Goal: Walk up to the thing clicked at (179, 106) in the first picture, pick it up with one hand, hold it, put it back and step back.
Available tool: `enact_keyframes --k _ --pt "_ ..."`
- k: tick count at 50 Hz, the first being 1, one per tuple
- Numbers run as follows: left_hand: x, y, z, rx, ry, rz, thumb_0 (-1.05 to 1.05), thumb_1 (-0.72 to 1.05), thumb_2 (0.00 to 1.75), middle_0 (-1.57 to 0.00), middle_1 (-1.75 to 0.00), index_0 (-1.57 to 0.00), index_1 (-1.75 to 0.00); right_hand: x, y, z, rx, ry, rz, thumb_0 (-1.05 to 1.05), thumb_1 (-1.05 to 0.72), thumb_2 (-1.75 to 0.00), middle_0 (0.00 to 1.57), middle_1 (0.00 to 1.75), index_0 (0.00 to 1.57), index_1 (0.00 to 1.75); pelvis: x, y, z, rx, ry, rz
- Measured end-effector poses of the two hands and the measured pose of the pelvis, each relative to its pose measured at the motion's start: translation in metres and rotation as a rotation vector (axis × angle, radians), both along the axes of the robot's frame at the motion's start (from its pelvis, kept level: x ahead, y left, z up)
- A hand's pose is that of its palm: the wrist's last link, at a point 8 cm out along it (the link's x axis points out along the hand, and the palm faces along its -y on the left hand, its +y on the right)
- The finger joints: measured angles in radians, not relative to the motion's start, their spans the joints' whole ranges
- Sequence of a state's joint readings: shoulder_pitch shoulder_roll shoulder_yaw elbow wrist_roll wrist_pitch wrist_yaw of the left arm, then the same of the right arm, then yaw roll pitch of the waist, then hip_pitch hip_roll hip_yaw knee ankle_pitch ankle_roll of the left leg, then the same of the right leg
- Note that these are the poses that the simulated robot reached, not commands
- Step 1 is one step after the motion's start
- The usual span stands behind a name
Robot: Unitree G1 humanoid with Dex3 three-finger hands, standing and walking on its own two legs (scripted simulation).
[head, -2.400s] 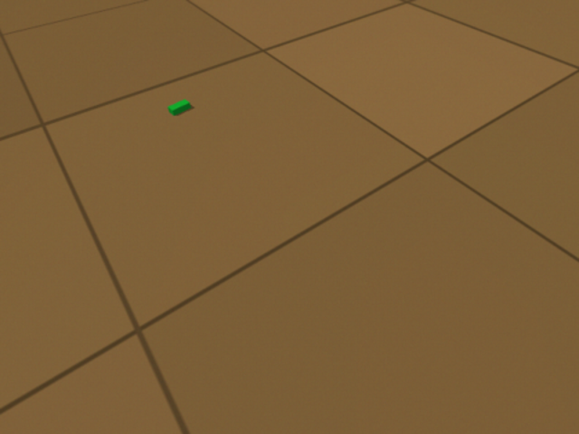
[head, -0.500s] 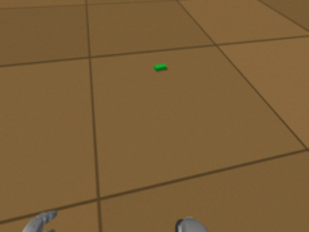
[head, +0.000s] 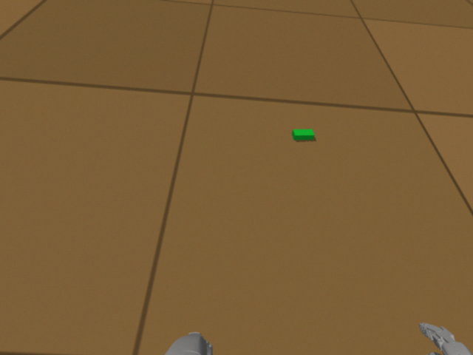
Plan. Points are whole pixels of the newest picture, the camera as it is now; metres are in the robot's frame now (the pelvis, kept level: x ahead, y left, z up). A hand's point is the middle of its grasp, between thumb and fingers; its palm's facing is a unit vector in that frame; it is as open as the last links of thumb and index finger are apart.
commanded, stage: walk up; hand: left
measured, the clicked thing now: (303, 134) +1.46 -0.36 -0.72
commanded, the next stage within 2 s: none
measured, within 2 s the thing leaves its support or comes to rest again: neither
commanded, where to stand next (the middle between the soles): +1.13 -0.68 m, yaw +12 degrees
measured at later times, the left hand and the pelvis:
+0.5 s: hand (189, 247) +0.34 +0.13 -0.10, palm faces +0.06 -0.93 -0.37, open 7.4 cm; pelvis +0.24 -0.15 +0.01, yaw +4 degrees
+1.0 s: hand (238, 199) +0.50 +0.04 -0.14, palm faces +0.04 -0.96 -0.28, open 7.4 cm; pelvis +0.45 -0.24 +0.01, yaw +5 degrees
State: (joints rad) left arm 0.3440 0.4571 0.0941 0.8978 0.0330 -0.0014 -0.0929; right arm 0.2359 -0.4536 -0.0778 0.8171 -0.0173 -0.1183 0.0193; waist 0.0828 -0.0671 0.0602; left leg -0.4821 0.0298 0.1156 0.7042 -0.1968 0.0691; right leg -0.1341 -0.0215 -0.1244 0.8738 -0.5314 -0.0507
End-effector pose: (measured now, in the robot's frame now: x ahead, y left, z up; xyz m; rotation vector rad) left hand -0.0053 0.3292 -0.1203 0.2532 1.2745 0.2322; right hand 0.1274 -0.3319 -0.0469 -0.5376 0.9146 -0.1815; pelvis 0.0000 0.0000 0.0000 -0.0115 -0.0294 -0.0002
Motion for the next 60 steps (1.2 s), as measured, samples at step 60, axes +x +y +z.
enact_keyframes --k 60 --pt "0.58 -0.305 0.037 0.102 -0.19 0.003 0.01 0.91 0.9 -0.2 -0.3 -0.2 -0.3 0.472 -0.355 -0.038 -0.05 0.215 -0.11 0.0 -0.9 -0.9 0.21 0.3 0.21 0.3 0.532 -0.326 -0.005 0.01 0.002 0.104"
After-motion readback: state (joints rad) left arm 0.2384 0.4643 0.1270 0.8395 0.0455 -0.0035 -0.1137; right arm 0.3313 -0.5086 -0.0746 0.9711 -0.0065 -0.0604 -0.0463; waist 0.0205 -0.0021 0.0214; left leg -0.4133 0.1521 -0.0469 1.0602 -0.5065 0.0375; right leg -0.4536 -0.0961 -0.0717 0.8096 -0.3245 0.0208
